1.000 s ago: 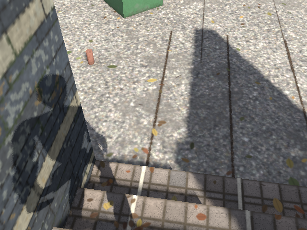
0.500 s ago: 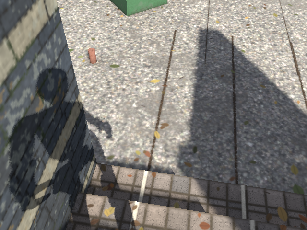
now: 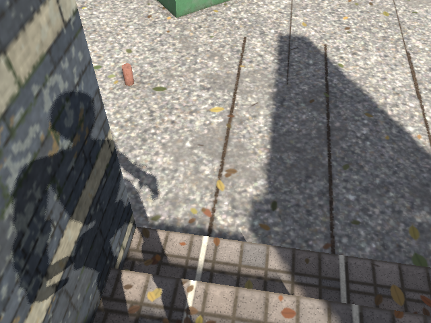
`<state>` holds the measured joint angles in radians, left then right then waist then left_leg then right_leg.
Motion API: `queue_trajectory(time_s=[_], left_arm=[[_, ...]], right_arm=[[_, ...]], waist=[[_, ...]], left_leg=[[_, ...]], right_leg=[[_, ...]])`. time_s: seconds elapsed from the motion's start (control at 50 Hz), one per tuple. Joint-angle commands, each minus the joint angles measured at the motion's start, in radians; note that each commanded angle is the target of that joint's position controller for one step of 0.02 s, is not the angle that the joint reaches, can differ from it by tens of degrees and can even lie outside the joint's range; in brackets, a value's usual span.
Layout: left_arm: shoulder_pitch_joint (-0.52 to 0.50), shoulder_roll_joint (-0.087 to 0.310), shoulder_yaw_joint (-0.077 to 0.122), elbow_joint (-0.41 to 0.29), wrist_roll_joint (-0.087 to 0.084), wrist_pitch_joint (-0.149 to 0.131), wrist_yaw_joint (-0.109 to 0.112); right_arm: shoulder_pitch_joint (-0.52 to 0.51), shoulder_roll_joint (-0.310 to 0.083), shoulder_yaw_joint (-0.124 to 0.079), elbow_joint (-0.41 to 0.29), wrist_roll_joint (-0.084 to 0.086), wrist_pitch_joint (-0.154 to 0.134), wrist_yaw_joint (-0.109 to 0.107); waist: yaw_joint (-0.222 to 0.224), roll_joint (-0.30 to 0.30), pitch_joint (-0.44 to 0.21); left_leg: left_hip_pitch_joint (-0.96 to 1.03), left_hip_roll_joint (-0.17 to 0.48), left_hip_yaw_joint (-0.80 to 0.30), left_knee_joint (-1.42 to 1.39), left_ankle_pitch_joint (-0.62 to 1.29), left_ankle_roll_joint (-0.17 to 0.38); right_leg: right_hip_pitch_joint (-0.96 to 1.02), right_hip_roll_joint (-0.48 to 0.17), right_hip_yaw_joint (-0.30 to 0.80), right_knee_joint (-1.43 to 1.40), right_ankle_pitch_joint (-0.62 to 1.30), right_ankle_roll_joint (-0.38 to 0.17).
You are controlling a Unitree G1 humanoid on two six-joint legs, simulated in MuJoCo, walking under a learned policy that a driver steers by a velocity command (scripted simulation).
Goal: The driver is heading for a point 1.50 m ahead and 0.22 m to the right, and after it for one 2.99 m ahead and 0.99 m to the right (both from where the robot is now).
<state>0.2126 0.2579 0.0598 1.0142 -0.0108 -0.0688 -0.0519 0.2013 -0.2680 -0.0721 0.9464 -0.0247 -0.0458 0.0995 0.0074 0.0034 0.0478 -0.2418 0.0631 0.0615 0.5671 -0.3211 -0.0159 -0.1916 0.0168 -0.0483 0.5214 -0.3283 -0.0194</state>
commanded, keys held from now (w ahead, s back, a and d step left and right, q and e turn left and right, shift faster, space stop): no key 0.12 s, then s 0.40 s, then w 0.48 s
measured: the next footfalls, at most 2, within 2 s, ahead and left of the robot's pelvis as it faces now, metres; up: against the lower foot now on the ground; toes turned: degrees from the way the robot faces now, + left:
right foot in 0.68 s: -0.07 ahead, -0.10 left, +0.13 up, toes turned +4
right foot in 0.84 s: -0.04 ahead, -0.14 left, +0.00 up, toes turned +15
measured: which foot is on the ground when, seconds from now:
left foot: down 0.00-0.76, up 0.78-1.00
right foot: down 0.00-0.52, up 0.54-0.66, down 0.68-0.72, up 0.74-0.82, down 0.84-1.00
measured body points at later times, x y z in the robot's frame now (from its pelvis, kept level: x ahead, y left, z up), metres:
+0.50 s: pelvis -0.07 +0.01 -0.02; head -0.05 +0.01 +0.43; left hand +0.04 +0.27 -0.16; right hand +0.04 -0.25 -0.15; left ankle -0.01 +0.12 -0.73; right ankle -0.03 -0.11 -0.73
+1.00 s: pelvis -0.14 +0.01 -0.06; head -0.13 +0.00 +0.39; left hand -0.51 +0.08 -0.10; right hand +0.09 -0.19 -0.16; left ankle -0.12 +0.14 -0.41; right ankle -0.08 -0.15 -0.73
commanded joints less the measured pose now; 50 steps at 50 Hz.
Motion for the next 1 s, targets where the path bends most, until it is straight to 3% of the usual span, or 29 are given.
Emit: queue_trajectory(time_s=[0.02, 0.16, 0.18, 0.2, 0.24, 0.36, 0.48, 0.5, 0.52, 0.54, 0.56, 0.58, 0.6, 0.62, 0.66, 0.7, 0.74, 0.76, 0.78, 0.8, 0.82, 0.84, 0.86, 0.88, 0.9, 0.92, 0.94, 0.96, 1.0], left_arm=[[0.039, 0.115, 0.022, -0.023, 0.000, -0.008, 0.001], [0.043, 0.110, 0.019, -0.013, -0.001, -0.009, -0.001], [0.027, 0.076, -0.003, -0.004, 0.080, 0.037, 0.037], [0.047, 0.086, 0.002, -0.005, 0.059, 0.058, 0.051], [0.027, 0.120, 0.007, -0.020, 0.033, 0.079, 0.063], [-0.007, 0.126, -0.002, -0.088, 0.038, 0.118, 0.067], [-0.107, 0.144, -0.010, -0.196, 0.048, 0.126, 0.063], [-0.150, 0.135, -0.013, -0.227, 0.055, 0.133, 0.066], [-0.211, 0.111, -0.020, -0.263, 0.052, 0.142, 0.070], [-0.280, 0.078, -0.026, -0.306, 0.047, 0.148, 0.069], [-0.280, 0.077, -0.013, -0.312, 0.042, 0.142, 0.068], [-0.205, 0.077, -0.008, -0.286, 0.031, 0.126, 0.061], [0.215, 0.068, -0.009, -0.174, 0.030, 0.093, 0.088], [0.310, 0.099, -0.001, -0.129, 0.035, 0.071, 0.071], [0.416, 0.116, -0.011, -0.130, 0.062, 0.067, 0.010], [0.504, 0.110, -0.018, -0.108, 0.049, 0.079, -0.027], [0.868, 0.019, -0.025, 0.038, 0.047, 0.071, -0.053], [1.157, -0.005, -0.021, 0.159, 0.065, 0.048, -0.053], [1.314, 0.010, -0.009, 0.241, 0.112, 0.024, -0.057], [1.335, -0.002, -0.029, 0.272, 0.186, -0.001, -0.054], [1.069, -0.134, -0.091, 0.123, 0.055, 0.069, 0.027], [1.187, -0.029, -0.050, 0.211, 0.190, 0.036, -0.051], [1.153, -0.030, -0.049, 0.172, 0.148, 0.040, -0.058], [0.707, 0.040, -0.053, 0.030, 0.069, 0.014, -0.039], [0.472, 0.116, -0.032, -0.068, 0.024, -0.023, -0.008], [0.345, 0.192, -0.010, -0.097, 0.039, -0.054, 0.004], [0.280, 0.190, -0.014, -0.112, 0.063, -0.084, -0.001], [0.340, 0.162, -0.025, -0.063, 0.053, -0.110, 0.009], [0.513, 0.184, -0.026, 0.013, 0.034, -0.142, 0.040]], right_arm=[[0.023, -0.129, -0.026, -0.029, 0.001, -0.008, -0.005], [0.027, -0.124, -0.020, -0.010, 0.000, -0.006, -0.010], [0.014, -0.043, 0.010, 0.010, 0.019, 0.042, -0.083], [0.036, -0.047, 0.016, 0.017, 0.040, 0.064, -0.112], [0.007, -0.103, 0.009, 0.001, 0.041, 0.085, -0.128], [-0.043, -0.099, 0.013, -0.044, 0.024, 0.119, -0.124], [-0.069, -0.026, 0.047, -0.105, 0.007, 0.123, -0.106], [-0.026, -0.028, 0.048, -0.097, 0.002, 0.119, -0.103], [0.013, -0.050, 0.049, -0.102, -0.001, 0.119, -0.103], [0.130, -0.116, 0.038, -0.082, -0.015, 0.121, -0.109], [0.230, -0.169, 0.037, -0.074, -0.019, 0.111, -0.122], [0.237, -0.141, 0.051, -0.051, -0.016, 0.106, -0.144], [0.394, -0.225, 0.007, -0.004, -0.061, 0.038, -0.108], [0.308, -0.221, -0.002, 0.019, -0.046, -0.010, -0.083], [0.033, -0.214, -0.017, -0.053, -0.013, -0.076, -0.070], [-0.171, -0.236, -0.031, -0.156, -0.017, -0.092, -0.098], [-0.235, -0.281, -0.049, -0.220, -0.029, -0.091, -0.128], [-0.320, -0.252, -0.046, -0.292, -0.035, -0.087, -0.138], [-0.410, -0.122, -0.001, -0.334, -0.052, -0.097, -0.134], [-0.441, -0.001, 0.051, -0.390, -0.078, -0.093, -0.127], [-0.871, 0.107, 0.054, -0.351, 0.017, -0.011, -0.094], [0.005, 0.136, 0.090, -0.286, -0.007, -0.014, -0.116], [0.134, 0.064, 0.066, -0.195, -0.023, -0.011, -0.088], [0.383, 0.077, 0.088, -0.230, -0.037, 0.041, -0.035], [0.338, -0.037, 0.086, -0.220, -0.008, 0.067, -0.039], [0.333, -0.097, 0.076, -0.223, 0.043, 0.077, -0.059], [0.339, -0.114, 0.075, -0.234, 0.065, 0.067, -0.065], [0.325, -0.097, 0.083, -0.282, 0.034, 0.053, -0.070], [0.266, -0.151, 0.063, -0.302, 0.024, 0.033, -0.072]], waist=[[0.001, 0.006, -0.039], [-0.002, 0.006, -0.042], [-0.014, 0.065, -0.110], [-0.011, 0.051, -0.126], [-0.008, 0.008, -0.128], [-0.008, -0.056, -0.134], [-0.025, -0.143, -0.097], [-0.051, -0.115, -0.093], [-0.094, -0.007, -0.075], [-0.166, 0.216, -0.072], [-0.221, 0.324, -0.091], [-0.155, 0.182, -0.064], [-0.125, 0.255, 0.241], [-0.045, 0.160, 0.145], [0.116, 0.095, -0.023], [0.180, 0.076, -0.108], [0.281, 0.060, -0.013], [0.368, -0.002, 0.000], [0.456, -0.133, 0.000], [0.505, -0.229, 0.164], [0.683, -0.175, 0.140], [0.248, -0.049, 0.111], [0.222, -0.137, 0.168], [-0.076, -0.486, 0.294], [-0.093, -0.257, 0.366], [-0.129, -0.183, 0.212], [-0.159, -0.169, 0.175], [-0.135, -0.130, 0.150], [-0.026, -0.185, 0.072]], left_leg=[[0.000, -0.013, 0.024, -0.082, 0.227, 0.032], [0.003, -0.017, 0.034, -0.063, 0.314, 0.026], [0.068, 0.072, -0.038, -0.025, 0.485, 0.006], [0.075, 0.079, -0.051, -0.001, 0.566, 0.011], [0.049, 0.079, -0.052, 0.043, 0.598, 0.034], [-0.076, 0.044, -0.041, 0.109, 0.333, 0.067], [-0.162, -0.069, 0.018, 0.215, -0.067, 0.064], [-0.137, -0.076, 0.010, 0.215, -0.082, 0.070], [-0.072, -0.019, -0.096, 0.093, -0.114, 0.093], [0.055, 0.141, -0.394, -0.180, -0.341, 0.158], [0.107, 0.299, -0.717, -0.387, -0.518, 0.265], [0.072, 0.303, -0.729, -0.390, -0.625, 0.288], [-0.177, 0.360, -0.692, -0.441, -0.658, 0.320], [-0.230, 0.303, -0.591, -0.446, -0.674, 0.256], [-0.482, 0.239, -0.366, -0.443, -0.539, 0.121], [-0.665, 0.121, -0.123, -0.435, -0.371, -0.030], [-0.848, -0.010, 0.114, -0.389, -0.462, -0.121], [-0.961, -0.088, 0.222, -0.236, -0.499, -0.169], [-1.146, -0.138, 0.220, 0.156, -0.540, -0.193], [-1.317, -0.179, -0.068, 0.454, -0.541, -0.017], [-0.970, -0.238, -0.101, 0.897, -0.614, 0.074], [-1.258, -0.337, -0.448, 1.101, -0.261, 0.078], [-1.224, -0.274, -0.462, 1.176, -0.191, 0.072], [-1.444, -0.125, -0.365, 1.209, -0.049, -0.010], [-1.324, -0.092, -0.280, 1.572, 0.147, -0.077], [-1.057, -0.108, -0.191, 1.891, 0.217, -0.129], [-0.898, -0.073, -0.172, 2.024, 0.285, -0.147], [-0.812, -0.054, -0.104, 1.979, 0.236, -0.163], [-0.705, -0.074, -0.028, 2.093, 0.046, -0.190]], right_leg=[[0.025, -0.003, 0.009, -0.075, 0.277, -0.001], [0.031, 0.002, 0.010, -0.059, 0.379, -0.003], [0.045, -0.136, 0.078, 0.004, 0.614, -0.012], [0.051, -0.143, 0.085, 0.034, 0.696, -0.016], [0.017, -0.134, 0.078, 0.082, 0.702, -0.030], [-0.097, -0.154, 0.122, 0.088, 0.515, -0.088], [-0.254, -0.208, 0.236, -0.014, 0.119, -0.133], [-0.309, -0.193, 0.224, 0.021, 0.008, -0.127], [-0.437, -0.128, 0.158, 0.115, -0.147, -0.102], [-0.662, 0.031, 0.008, 0.354, -0.396, -0.049], [-0.737, 0.136, 0.059, 0.689, -0.405, -0.019], [-0.730, 0.083, 0.245, 0.737, -0.316, -0.018], [-0.849, 0.078, 0.260, 0.892, -0.244, 0.024], [-0.726, 0.088, 0.179, 1.046, -0.296, 0.057], [-0.385, 0.057, 0.005, 1.134, -0.300, 0.095], [-0.020, 0.038, -0.036, 0.943, -0.165, 0.103], [0.231, 0.055, -0.092, 0.648, -0.031, 0.118], [0.437, 0.077, -0.118, 0.564, -0.039, 0.130], [0.680, -0.018, 0.073, 0.432, 0.040, 0.083], [0.492, -0.027, 0.306, 0.316, -0.035, -0.013], [0.001, -0.044, 0.218, 0.064, -0.283, -0.078], [0.271, -0.036, 0.516, 0.447, 0.004, -0.261], [0.050, -0.134, 0.847, 0.125, -0.463, -0.351], [-0.268, -0.355, 1.502, -0.356, -1.039, -0.474], [-0.556, -0.375, 1.577, -0.390, -1.057, -0.422], [-0.797, -0.290, 1.332, -0.333, -0.833, -0.286], [-0.918, -0.208, 1.097, -0.268, -0.657, -0.197], [-0.909, -0.108, 0.873, -0.198, -0.599, -0.152], [-0.756, -0.072, 0.742, -0.077, -0.478, -0.106]])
